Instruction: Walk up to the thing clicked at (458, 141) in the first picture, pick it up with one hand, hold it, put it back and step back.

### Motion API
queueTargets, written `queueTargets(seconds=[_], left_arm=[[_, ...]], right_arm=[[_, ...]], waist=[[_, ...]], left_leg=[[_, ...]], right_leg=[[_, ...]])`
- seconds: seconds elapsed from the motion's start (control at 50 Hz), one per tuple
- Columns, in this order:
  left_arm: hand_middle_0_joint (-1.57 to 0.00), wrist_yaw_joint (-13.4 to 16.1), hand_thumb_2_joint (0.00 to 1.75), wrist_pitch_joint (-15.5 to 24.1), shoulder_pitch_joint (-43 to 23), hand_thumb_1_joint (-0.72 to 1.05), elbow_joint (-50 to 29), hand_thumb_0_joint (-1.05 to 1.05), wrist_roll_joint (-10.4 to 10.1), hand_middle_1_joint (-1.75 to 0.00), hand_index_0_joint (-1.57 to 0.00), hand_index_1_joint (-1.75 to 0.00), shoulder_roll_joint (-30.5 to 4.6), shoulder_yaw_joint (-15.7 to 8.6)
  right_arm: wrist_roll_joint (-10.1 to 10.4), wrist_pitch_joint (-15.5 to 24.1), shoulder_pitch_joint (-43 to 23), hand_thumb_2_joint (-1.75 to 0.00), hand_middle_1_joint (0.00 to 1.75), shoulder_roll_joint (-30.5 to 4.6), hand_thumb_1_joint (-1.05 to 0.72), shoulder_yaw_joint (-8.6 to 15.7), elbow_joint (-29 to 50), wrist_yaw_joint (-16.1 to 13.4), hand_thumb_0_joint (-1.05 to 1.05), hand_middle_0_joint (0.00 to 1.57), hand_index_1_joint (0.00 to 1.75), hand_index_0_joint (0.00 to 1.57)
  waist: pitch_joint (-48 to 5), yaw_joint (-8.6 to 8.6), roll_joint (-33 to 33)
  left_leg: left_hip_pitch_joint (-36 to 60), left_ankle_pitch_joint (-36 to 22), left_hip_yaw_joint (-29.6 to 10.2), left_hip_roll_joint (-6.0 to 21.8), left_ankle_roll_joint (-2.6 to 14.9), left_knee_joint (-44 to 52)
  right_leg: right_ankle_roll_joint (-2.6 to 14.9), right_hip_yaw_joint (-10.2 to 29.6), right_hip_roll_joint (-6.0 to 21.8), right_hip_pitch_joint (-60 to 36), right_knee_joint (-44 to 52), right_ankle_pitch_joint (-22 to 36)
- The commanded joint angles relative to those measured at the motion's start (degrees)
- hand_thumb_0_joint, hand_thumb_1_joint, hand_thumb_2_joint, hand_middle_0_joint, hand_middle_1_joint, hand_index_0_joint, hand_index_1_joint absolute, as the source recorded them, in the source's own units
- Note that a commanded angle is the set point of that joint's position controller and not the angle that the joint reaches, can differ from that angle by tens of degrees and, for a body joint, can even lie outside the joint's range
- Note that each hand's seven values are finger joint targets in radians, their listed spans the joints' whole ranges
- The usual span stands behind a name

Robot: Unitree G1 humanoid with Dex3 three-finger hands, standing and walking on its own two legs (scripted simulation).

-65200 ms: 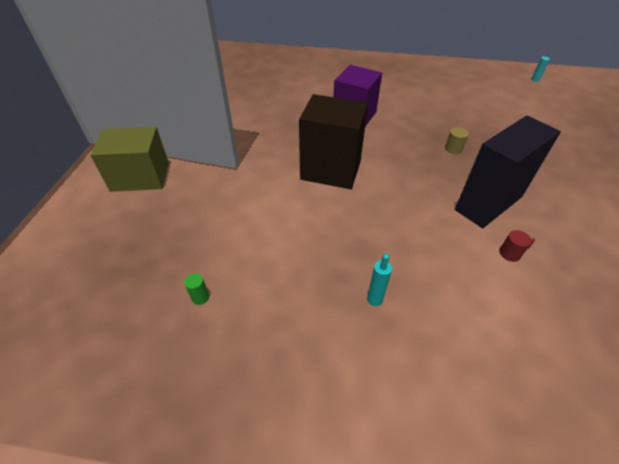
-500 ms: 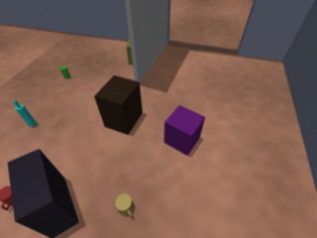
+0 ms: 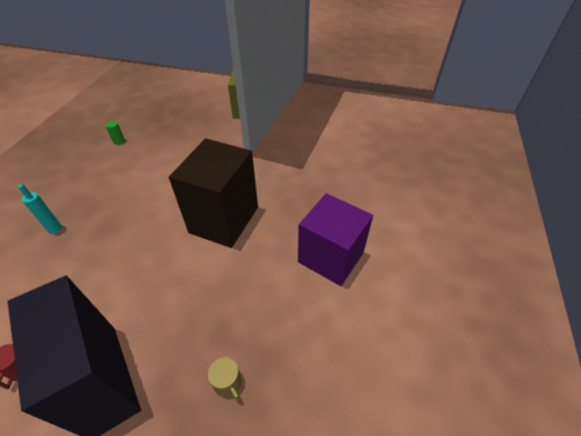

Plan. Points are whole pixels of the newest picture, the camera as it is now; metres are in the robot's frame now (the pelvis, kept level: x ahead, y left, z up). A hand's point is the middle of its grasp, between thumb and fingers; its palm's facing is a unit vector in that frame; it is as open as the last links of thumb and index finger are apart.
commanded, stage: stand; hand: left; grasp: from above
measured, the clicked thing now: (228, 382) +0.41 +0.22 -0.73
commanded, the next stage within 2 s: step back in 0.42 s
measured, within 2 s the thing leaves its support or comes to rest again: neither
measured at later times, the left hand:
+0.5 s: hand out of the picture +0.07 +0.26 -0.16, palm faces +0.01 -0.94 -0.35, open 7.4 cm
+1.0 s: hand out of the picture +0.04 +0.31 -0.18, palm faces -0.09 -0.93 -0.35, open 7.4 cm
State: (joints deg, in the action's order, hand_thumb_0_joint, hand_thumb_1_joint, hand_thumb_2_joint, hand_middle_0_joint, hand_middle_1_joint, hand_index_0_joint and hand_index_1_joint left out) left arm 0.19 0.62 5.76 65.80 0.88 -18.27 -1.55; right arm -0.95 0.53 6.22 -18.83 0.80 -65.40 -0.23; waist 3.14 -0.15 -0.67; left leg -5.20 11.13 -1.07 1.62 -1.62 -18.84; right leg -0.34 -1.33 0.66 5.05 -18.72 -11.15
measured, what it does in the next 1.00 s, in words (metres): walks backwards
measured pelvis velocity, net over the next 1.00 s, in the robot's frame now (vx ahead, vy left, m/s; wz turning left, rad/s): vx -0.09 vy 0.06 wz -0.06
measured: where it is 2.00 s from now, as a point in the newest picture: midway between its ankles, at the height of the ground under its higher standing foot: outside the picture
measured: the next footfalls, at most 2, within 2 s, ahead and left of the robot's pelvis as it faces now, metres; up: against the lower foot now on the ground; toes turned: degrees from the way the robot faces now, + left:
right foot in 1.16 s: -0.11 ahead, -0.08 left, +0.00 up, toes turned -1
left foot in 1.50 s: -0.21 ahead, +0.17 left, +0.00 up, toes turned -4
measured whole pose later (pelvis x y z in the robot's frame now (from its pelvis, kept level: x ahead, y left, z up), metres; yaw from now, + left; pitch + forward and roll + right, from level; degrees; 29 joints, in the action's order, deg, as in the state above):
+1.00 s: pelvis -0.09 +0.06 -0.02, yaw -3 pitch -1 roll -1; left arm 1.0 -3.7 4.7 51.7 0.7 -21.9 -4.0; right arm -1.3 -1.1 7.1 -19.5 2.9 -52.4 -1.2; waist 11.4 -1.3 2.2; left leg -16.1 15.1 2.7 -1.3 4.2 -32.7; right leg -0.7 8.4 -5.6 23.1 -60.4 -28.2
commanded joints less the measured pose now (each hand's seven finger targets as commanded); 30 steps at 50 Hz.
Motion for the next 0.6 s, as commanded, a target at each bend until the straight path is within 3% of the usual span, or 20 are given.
queueTargets(seconds=[0.0,0.04,0.12,0.18,0.28,0.38,0.4,0.44,0.48,0.5,0.56,0.58], left_arm=[[-0.20,1.09,0.90,1.23,-2.00,0.90,-3.74,0.00,-0.23,-0.30,-0.20,-0.30,-11.97,-1.88],[-0.20,0.97,0.90,1.12,-1.51,0.90,-3.53,0.00,-0.11,-0.30,-0.20,-0.30,-11.89,-1.69],[-0.20,0.99,0.90,1.31,-2.47,0.90,-4.26,0.00,-0.23,-0.30,-0.20,-0.30,-12.08,-1.72],[-0.20,0.84,0.90,1.12,-2.03,0.90,-3.81,0.00,-0.24,-0.30,-0.20,-0.30,-12.19,-1.75],[-0.20,0.82,0.90,1.18,-1.86,0.90,-4.08,0.00,-0.21,-0.30,-0.20,-0.30,-12.32,-1.68],[-0.20,0.65,0.90,1.13,-1.47,0.90,-3.83,0.00,-0.32,-0.30,-0.20,-0.30,-12.12,-1.58],[-0.20,1.02,0.90,0.61,-0.98,0.90,-4.94,0.00,-1.22,-0.30,-0.20,-0.30,-16.97,-4.39],[-0.20,1.35,0.90,0.34,-0.15,0.90,-6.42,0.00,-1.47,-0.30,-0.20,-0.30,-16.62,-4.80],[-0.20,1.39,0.90,0.22,-0.31,0.90,-8.18,0.00,-1.32,-0.30,-0.20,-0.30,-17.25,-5.34],[-0.20,1.36,0.90,-0.07,-1.57,0.90,-9.31,0.00,-1.19,-0.30,-0.20,-0.30,-17.67,-5.54],[-0.20,1.47,0.90,-0.54,-4.70,0.90,-13.26,0.00,0.27,-0.30,-0.20,-0.30,-18.54,-5.93],[-0.20,1.46,0.90,-0.74,-5.44,0.90,-14.13,0.00,0.62,-0.30,-0.20,-0.30,-18.66,-5.96]], right_arm=[[-0.02,0.95,-1.65,-0.90,0.30,-11.25,-0.90,1.81,3.42,-0.85,0.00,0.20,0.30,0.20],[0.05,0.86,-1.82,-0.90,0.30,-11.25,-0.90,1.79,3.30,-0.83,0.00,0.20,0.30,0.20],[0.13,0.96,-1.61,-0.90,0.30,-11.77,-0.90,1.80,3.38,-0.80,0.00,0.20,0.30,0.20],[0.10,0.94,-1.53,-0.90,0.30,-11.52,-0.90,1.67,3.21,-0.85,0.00,0.20,0.30,0.20],[0.13,1.08,-1.80,-0.90,0.30,-11.85,-0.90,1.81,3.31,-0.68,0.00,0.20,0.30,0.20],[0.14,1.07,-1.86,-0.90,0.30,-12.13,-0.90,1.79,3.27,-0.64,0.00,0.20,0.30,0.20],[0.38,0.10,-3.89,-0.90,0.30,-14.97,-0.90,2.67,4.55,-0.32,0.00,0.20,0.30,0.20],[1.08,-0.40,-2.13,-0.90,0.30,-13.18,-0.90,2.54,5.74,-0.30,0.00,0.20,0.30,0.20],[1.38,-0.87,-1.35,-0.90,0.30,-12.61,-0.90,2.69,6.96,-0.20,0.00,0.20,0.30,0.20],[1.36,-1.28,-0.25,-0.90,0.30,-12.30,-0.90,2.84,7.14,-0.15,0.00,0.20,0.30,0.20],[0.81,-2.52,1.84,-0.90,0.30,-12.76,-0.90,3.76,8.88,0.20,0.00,0.20,0.30,0.20],[0.64,-2.71,3.43,-0.90,0.30,-12.51,-0.90,3.81,9.28,0.31,0.00,0.20,0.30,0.20]], waist=[[-4.44,0.22,0.66],[-3.24,0.28,0.58],[-4.97,0.07,-0.17],[-3.56,0.05,-0.07],[-4.61,0.24,0.41],[-3.09,0.24,0.08],[2.65,0.28,1.32],[-0.07,-0.07,2.81],[-4.55,-0.44,4.27],[-5.37,-0.83,6.21],[-7.04,-0.89,11.10],[-7.02,-1.50,11.78]], left_leg=[[-0.12,-12.55,-3.61,5.56,2.16,2.28],[-0.19,-10.06,-3.78,5.55,2.08,2.64],[-0.11,-12.04,-3.56,5.77,2.24,2.20],[-0.28,-8.94,-3.55,5.57,2.12,3.02],[0.27,-10.82,-3.69,5.75,2.28,3.07],[-0.24,-8.64,-3.75,5.67,2.22,3.49],[-4.98,-16.75,-4.29,4.46,3.41,-3.27],[-5.53,-16.67,-2.21,2.92,3.33,-7.85],[-5.16,-13.94,-0.78,0.86,3.04,-14.15],[-6.12,-9.13,0.54,-0.93,2.67,-16.94],[-9.05,17.12,-0.60,-3.93,3.48,-29.69],[-9.66,18.63,-1.54,-2.89,3.94,-28.58]], right_leg=[[1.07,4.13,6.70,-1.60,2.08,11.98],[1.02,4.38,6.55,-0.11,2.96,8.98],[1.04,4.72,6.99,-1.91,2.38,11.99],[1.10,4.66,6.66,-0.44,2.95,8.32],[1.36,4.45,6.65,-0.97,2.61,9.74],[1.24,4.79,6.54,0.16,3.19,7.40],[1.75,5.80,6.16,4.18,-1.27,17.87],[3.66,6.13,7.30,2.99,-2.50,22.43],[6.92,8.57,10.21,2.51,-2.72,25.72],[8.78,10.54,12.33,3.31,-2.16,24.82],[14.32,14.93,18.66,6.15,-3.07,24.40],[14.36,14.09,18.82,6.88,-4.55,23.58]])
